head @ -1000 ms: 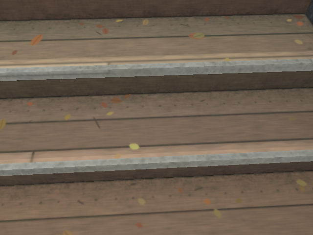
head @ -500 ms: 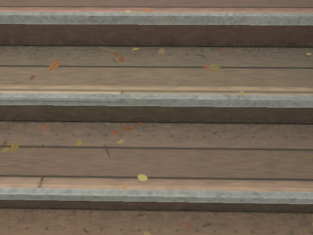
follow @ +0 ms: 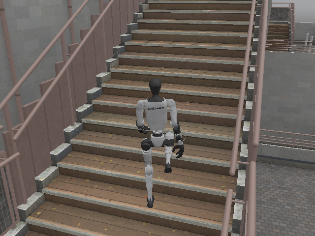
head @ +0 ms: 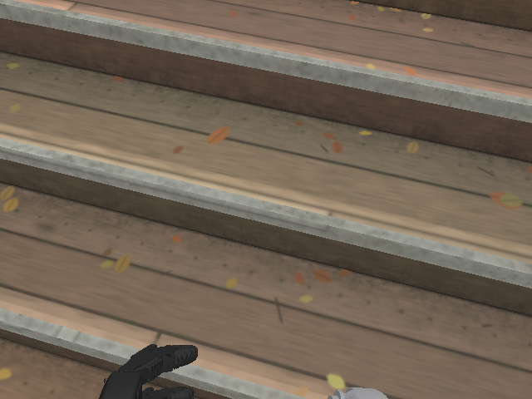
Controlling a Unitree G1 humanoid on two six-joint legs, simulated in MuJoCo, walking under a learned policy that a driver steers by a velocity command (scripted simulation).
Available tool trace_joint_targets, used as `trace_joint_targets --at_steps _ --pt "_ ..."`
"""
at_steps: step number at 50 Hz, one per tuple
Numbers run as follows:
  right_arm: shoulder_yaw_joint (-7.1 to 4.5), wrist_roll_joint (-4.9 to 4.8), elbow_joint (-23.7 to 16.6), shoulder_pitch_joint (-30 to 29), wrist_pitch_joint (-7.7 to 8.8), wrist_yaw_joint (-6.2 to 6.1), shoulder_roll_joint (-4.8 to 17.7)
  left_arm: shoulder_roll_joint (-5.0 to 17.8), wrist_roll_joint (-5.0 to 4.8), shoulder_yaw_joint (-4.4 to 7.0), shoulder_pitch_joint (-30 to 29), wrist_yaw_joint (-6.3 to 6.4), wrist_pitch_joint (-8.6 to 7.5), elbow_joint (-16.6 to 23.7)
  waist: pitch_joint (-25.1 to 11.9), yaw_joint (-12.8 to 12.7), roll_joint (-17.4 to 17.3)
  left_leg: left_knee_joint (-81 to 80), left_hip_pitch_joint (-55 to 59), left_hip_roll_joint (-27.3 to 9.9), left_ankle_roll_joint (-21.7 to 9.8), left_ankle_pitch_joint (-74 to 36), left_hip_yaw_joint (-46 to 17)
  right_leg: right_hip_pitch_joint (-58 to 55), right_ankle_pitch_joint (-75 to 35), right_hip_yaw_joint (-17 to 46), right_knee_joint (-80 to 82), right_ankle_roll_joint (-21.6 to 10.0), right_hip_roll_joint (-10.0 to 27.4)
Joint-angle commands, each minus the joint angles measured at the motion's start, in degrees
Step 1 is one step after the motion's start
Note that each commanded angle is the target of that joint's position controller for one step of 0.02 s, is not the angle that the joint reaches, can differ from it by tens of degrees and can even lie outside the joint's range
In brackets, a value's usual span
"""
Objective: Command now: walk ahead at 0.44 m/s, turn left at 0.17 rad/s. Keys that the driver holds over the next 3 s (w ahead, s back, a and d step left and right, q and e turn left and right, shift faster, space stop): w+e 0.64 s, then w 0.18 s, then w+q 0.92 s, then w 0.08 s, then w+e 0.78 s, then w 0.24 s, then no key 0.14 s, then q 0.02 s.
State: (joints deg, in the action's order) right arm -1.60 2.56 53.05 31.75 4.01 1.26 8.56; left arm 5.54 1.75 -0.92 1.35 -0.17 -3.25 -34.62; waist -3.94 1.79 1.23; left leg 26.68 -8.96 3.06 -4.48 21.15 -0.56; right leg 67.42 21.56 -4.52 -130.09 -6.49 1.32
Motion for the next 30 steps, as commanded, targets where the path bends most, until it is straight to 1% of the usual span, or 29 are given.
trace_joint_targets --at_steps 1,2,3,4,5,6,7,8,9,10,11,12,13,14,15,16,17,18,19,20,22,23,24,25,26,27,28,29,30 --pt "0.45 -1.23 0.3 -3.1 1.59 0.27 4.1 -0.7 -1.67 -2.47 -12.7 0.54 1.19 10.2 15.1 -2.6 -3.5 -23.9 -15.5 -11.0 -3.1 -3.6 -6.6 5.7 0.3 -4.3 17.1 -1.1 0.9" --pt "0.67 -2.48 0.4 -2.7 1.21 -1.21 4.5 1.2 -2.33 -2.59 -12.9 0.41 2.16 11.0 15.4 -2.2 -4.1 -30.9 -19.2 -10.8 -4.9 -16.4 -4.5 -4.1 -0.8 -7.2 29.5 -0.7 1.3" --pt "0.62 -3.41 1.1 -2.8 0.98 -2.43 5.5 0.5 -2.39 -2.85 -11.5 0.95 2.49 11.6 12.0 -3.2 -6.7 -32.8 -16.7 -10.7 -5.4 -33.6 -0.5 -14.7 -0.2 -7.4 37.3 -1.5 1.4" --pt "0.54 -4.25 -0.5 -6.8 1.32 -2.83 6.5 1.1 -3.25 -2.37 -2.9 1.31 2.54 7.1 4.8 -7.2 -5.8 -28.3 -16.9 -9.9 -5.7 -63.3 6.6 -32.1 -2.5 -10.3 43.1 -3.1 -1.4" --pt "-0.83 -5.97 -1.0 -3.6 1.85 -3.62 11.8 2.5 -3.67 -1.78 0.6 1.62 2.76 4.8 -2.3 -7.5 -5.5 -21.7 -9.6 -11.9 -5.8 -87.1 6.2 -40.4 -2.3 -11.9 48.8 -3.1 -4.6" --pt "-2.31 -6.31 -2.1 -5.3 2.51 -4.08 16.2 4.8 -3.06 -0.1 12.0 2.07 3.29 0.9 -10.3 -12.9 -9.0 -10.7 1.2 -16.0 -6.0 -109.4 5.4 -44.3 -1.8 -11.0 50.7 -3.7 -5.9" --pt "-3.87 -5.99 -3.0 -8.0 3.27 -3.39 19.0 7.9 -2.19 0.98 17.9 2.47 3.63 -0.6 -14.2 -15.2 -10.8 0.2 9.1 -17.9 -5.1 -118.1 5.7 -45.6 4.3 -9.5 56.6 -3.8 -6.9" --pt "-4.71 -5.61 -3.9 -8.5 3.4 -2.18 18.6 10.2 -1.35 2.03 19.2 2.32 3.26 -1.4 -14.9 -15.3 -9.2 14.2 12.1 -16.7 -4.4 -115.6 6.0 -48.8 5.2 -8.0 70.7 -4.7 -9.0" --pt "-5.12 -3.9 -5.7 -9.7 4.22 -1.6 15.9 12.7 -0.16 3.79 20.2 1.72 2.58 -2.6 -13.9 -15.6 -6.8 34.6 5.7 -12.1 -4.4 -94.8 3.4 -52.8 8.5 6.5 82.2 -8.3 -6.7" --pt "-3.41 -1.78 -9.7 -7.5 4.99 1.41 6.3 16.6 -1.38 4.98 16.6 1.23 2.68 -5.6 -12.0 -7.1 16.2 63.5 -21.8 3.9 0.4 -17.2 1.6 -60.6 -7.0 45.3 103.7 -16.5 7.2" --pt "-2.64 1.83 -11.9 -5.1 4.58 2.2 3.5 14.4 -2.07 5.92 11.0 1.5 2.51 -5.4 -12.6 -2.8 9.4 83.3 -31.3 1.7 0.1 -16.3 -7.2 -57.4 8.1 62.2 115.9 -14.7 10.8" --pt "-1.47 2.24 -16.3 -11.2 4.27 2.05 0.7 10.2 -1.37 5.03 9.0 1.34 1.62 -7.5 -4.6 -0.3 2.3 92.6 -39.0 0.0 -0.3 -19.4 -5.9 -51.4 24.4 58.4 117.0 -12.8 10.6" --pt "-0.37 2.68 -19.2 -17.1 3.92 1.26 -1.5 8.4 -1.05 4.78 10.6 1.05 0.69 -11.0 3.1 0.6 -4.5 95.1 -45.5 -1.4 -1.4 -19.2 -4.8 -46.4 22.2 49.9 114.6 -10.6 9.9" --pt "0.88 1.91 -20.5 -20.2 3.16 0.22 -2.8 6.2 -0.73 4.41 13.6 0.88 -0.24 -14.6 7.3 0.9 -7.7 97.3 -49.6 -2.6 -2.0 -19.4 -3.8 -43.1 9.9 38.2 110.9 -9.2 7.2" --pt "1.69 0.32 -20.5 -19.7 2.06 -0.44 -3.9 4.2 0.15 3.7 14.8 0.74 -0.57 -17.1 9.1 2.1 -6.8 98.8 -52.4 -2.7 -1.8 -16.2 -3.2 -41.1 3.5 29.4 109.7 -7.9 4.8" --pt "2.71 0.39 -21.4 -20.2 1.16 -1.07 -5.3 3.9 -0.33 3.42 18.0 0.29 -1.01 -18.6 9.8 2.1 -6.6 99.9 -55.7 -3.8 -2.0 -14.8 -2.4 -41.8 -2.9 24.3 108.6 -6.6 3.2" --pt "3.14 0.07 -21.6 -21.0 0.53 -1.28 -5.9 4.3 -0.61 3.21 19.3 -0.22 -1.75 -19.9 10.1 2.3 -5.5 99.2 -59.5 -4.2 -2.1 -11.8 -2.0 -43.2 -5.6 20.9 108.5 -6.1 2.5" --pt "3.7 0.34 -22.9 -24.1 0.19 -1.3 -5.5 5.3 -0.7 3.14 19.3 -0.65 -2.42 -19.5 11.4 2.5 -6.1 91.9 -59.8 -5.8 -1.6 -11.0 -0.5 -40.6 -4.4 19.4 110.3 -4.8 1.9" --pt "3.81 0.63 -24.2 -28.0 -0.27 -1.32 -4.5 6.5 -0.33 3.17 19.5 -0.96 -3.14 -19.1 11.3 1.6 -6.6 87.3 -58.4 -5.8 -1.0 -11.0 2.4 -37.8 -6.8 18.0 112.0 -3.4 0.5" --pt "4.37 0.6 -26.1 -33.1 -0.52 -1.93 -6.0 7.9 0.13 3.13 23.4 -0.97 -3.77 -20.1 9.9 -0.9 -2.4 95.2 -63.4 -4.6 -0.9 -7.4 6.3 -41.3 -13.0 20.8 113.9 -4.1 2.0" --pt "5.21 0.86 -29.0 -37.9 -0.51 -2.18 -6.9 9.5 0.12 3.35 28.2 -0.16 -4.1 -20.8 8.4 -2.9 2.2 97.2 -71.9 -5.9 -0.7 -3.3 6.5 -49.7 -16.7 22.8 114.8 -4.7 3.3" --pt "5.73 0.96 -31.0 -41.1 -0.16 -2.07 -6.7 10.3 -0.31 3.67 30.3 0.2 -3.81 -21.3 8.2 -3.9 1.9 90.3 -72.3 -6.7 -0.7 -1.3 7.0 -51.9 -14.3 21.7 116.1 -4.3 2.5" --pt "6.07 1.3 -33.1 -44.6 0.14 -1.64 -6.3 9.9 -1.13 3.77 32.3 1.06 -3.18 -21.7 7.9 -5.1 1.6 84.0 -70.5 -7.3 -0.7 -0.7 6.1 -53.2 -16.4 23.2 117.7 -4.5 2.4" --pt "5.81 1.21 -33.2 -45.5 -0.23 -0.8 -4.0 10.1 -1.63 3.94 34.0 1.97 -2.26 -21.0 6.0 -7.3 0.0 74.2 -65.0 -6.2 0.3 -2.3 10.1 -54.9 -25.4 22.9 122.5 -6.4 2.8" --pt "6.32 1.15 -35.0 -48.6 -0.76 -0.82 -5.5 9.6 -2.3 4.39 35.6 3.19 -1.49 -21.1 3.3 -8.6 2.0 66.4 -56.5 -7.0 0.0 0.0 8.6 -57.0 -35.4 23.5 127.1 -7.1 4.7" --pt "5.94 -0.28 -34.3 -46.5 -0.81 -0.58 -4.5 9.6 -2.38 4.51 32.3 3.68 -1.23 -18.9 1.2 -6.5 2.1 52.4 -43.6 -5.2 -0.5 0.0 11.0 -56.1 -51.8 19.5 126.9 -5.8 4.0" --pt "5.8 -0.97 -31.6 -40.4 -0.72 -1.11 -5.3 10.6 -1.89 5.09 28.9 4.27 -1.14 -17.0 -7.1 -1.9 5.5 46.5 -25.0 0.3 -2.3 -0.1 13.3 -53.7 -84.2 14.2 120.4 -4.4 3.0" --pt "3.93 -2.15 -29.7 -32.9 -1.19 -1.66 -2.1 14.8 -1.05 6.41 28.7 3.88 -1.73 -14.8 -14.9 1.7 7.9 43.6 -14.7 2.3 -2.8 1.7 10.7 -58.1 -99.1 15.6 111.8 -4.1 4.3" --pt "1.68 -3.11 -26.4 -22.1 -1.62 -2.12 2.6 18.6 -1.68 7.72 24.0 2.94 -3.33 -12.8 -20.8 8.0 9.5 38.6 -10.2 0.7 -3.8 1.7 6.7 -65.0 -105.8 17.8 101.6 -4.7 7.7"
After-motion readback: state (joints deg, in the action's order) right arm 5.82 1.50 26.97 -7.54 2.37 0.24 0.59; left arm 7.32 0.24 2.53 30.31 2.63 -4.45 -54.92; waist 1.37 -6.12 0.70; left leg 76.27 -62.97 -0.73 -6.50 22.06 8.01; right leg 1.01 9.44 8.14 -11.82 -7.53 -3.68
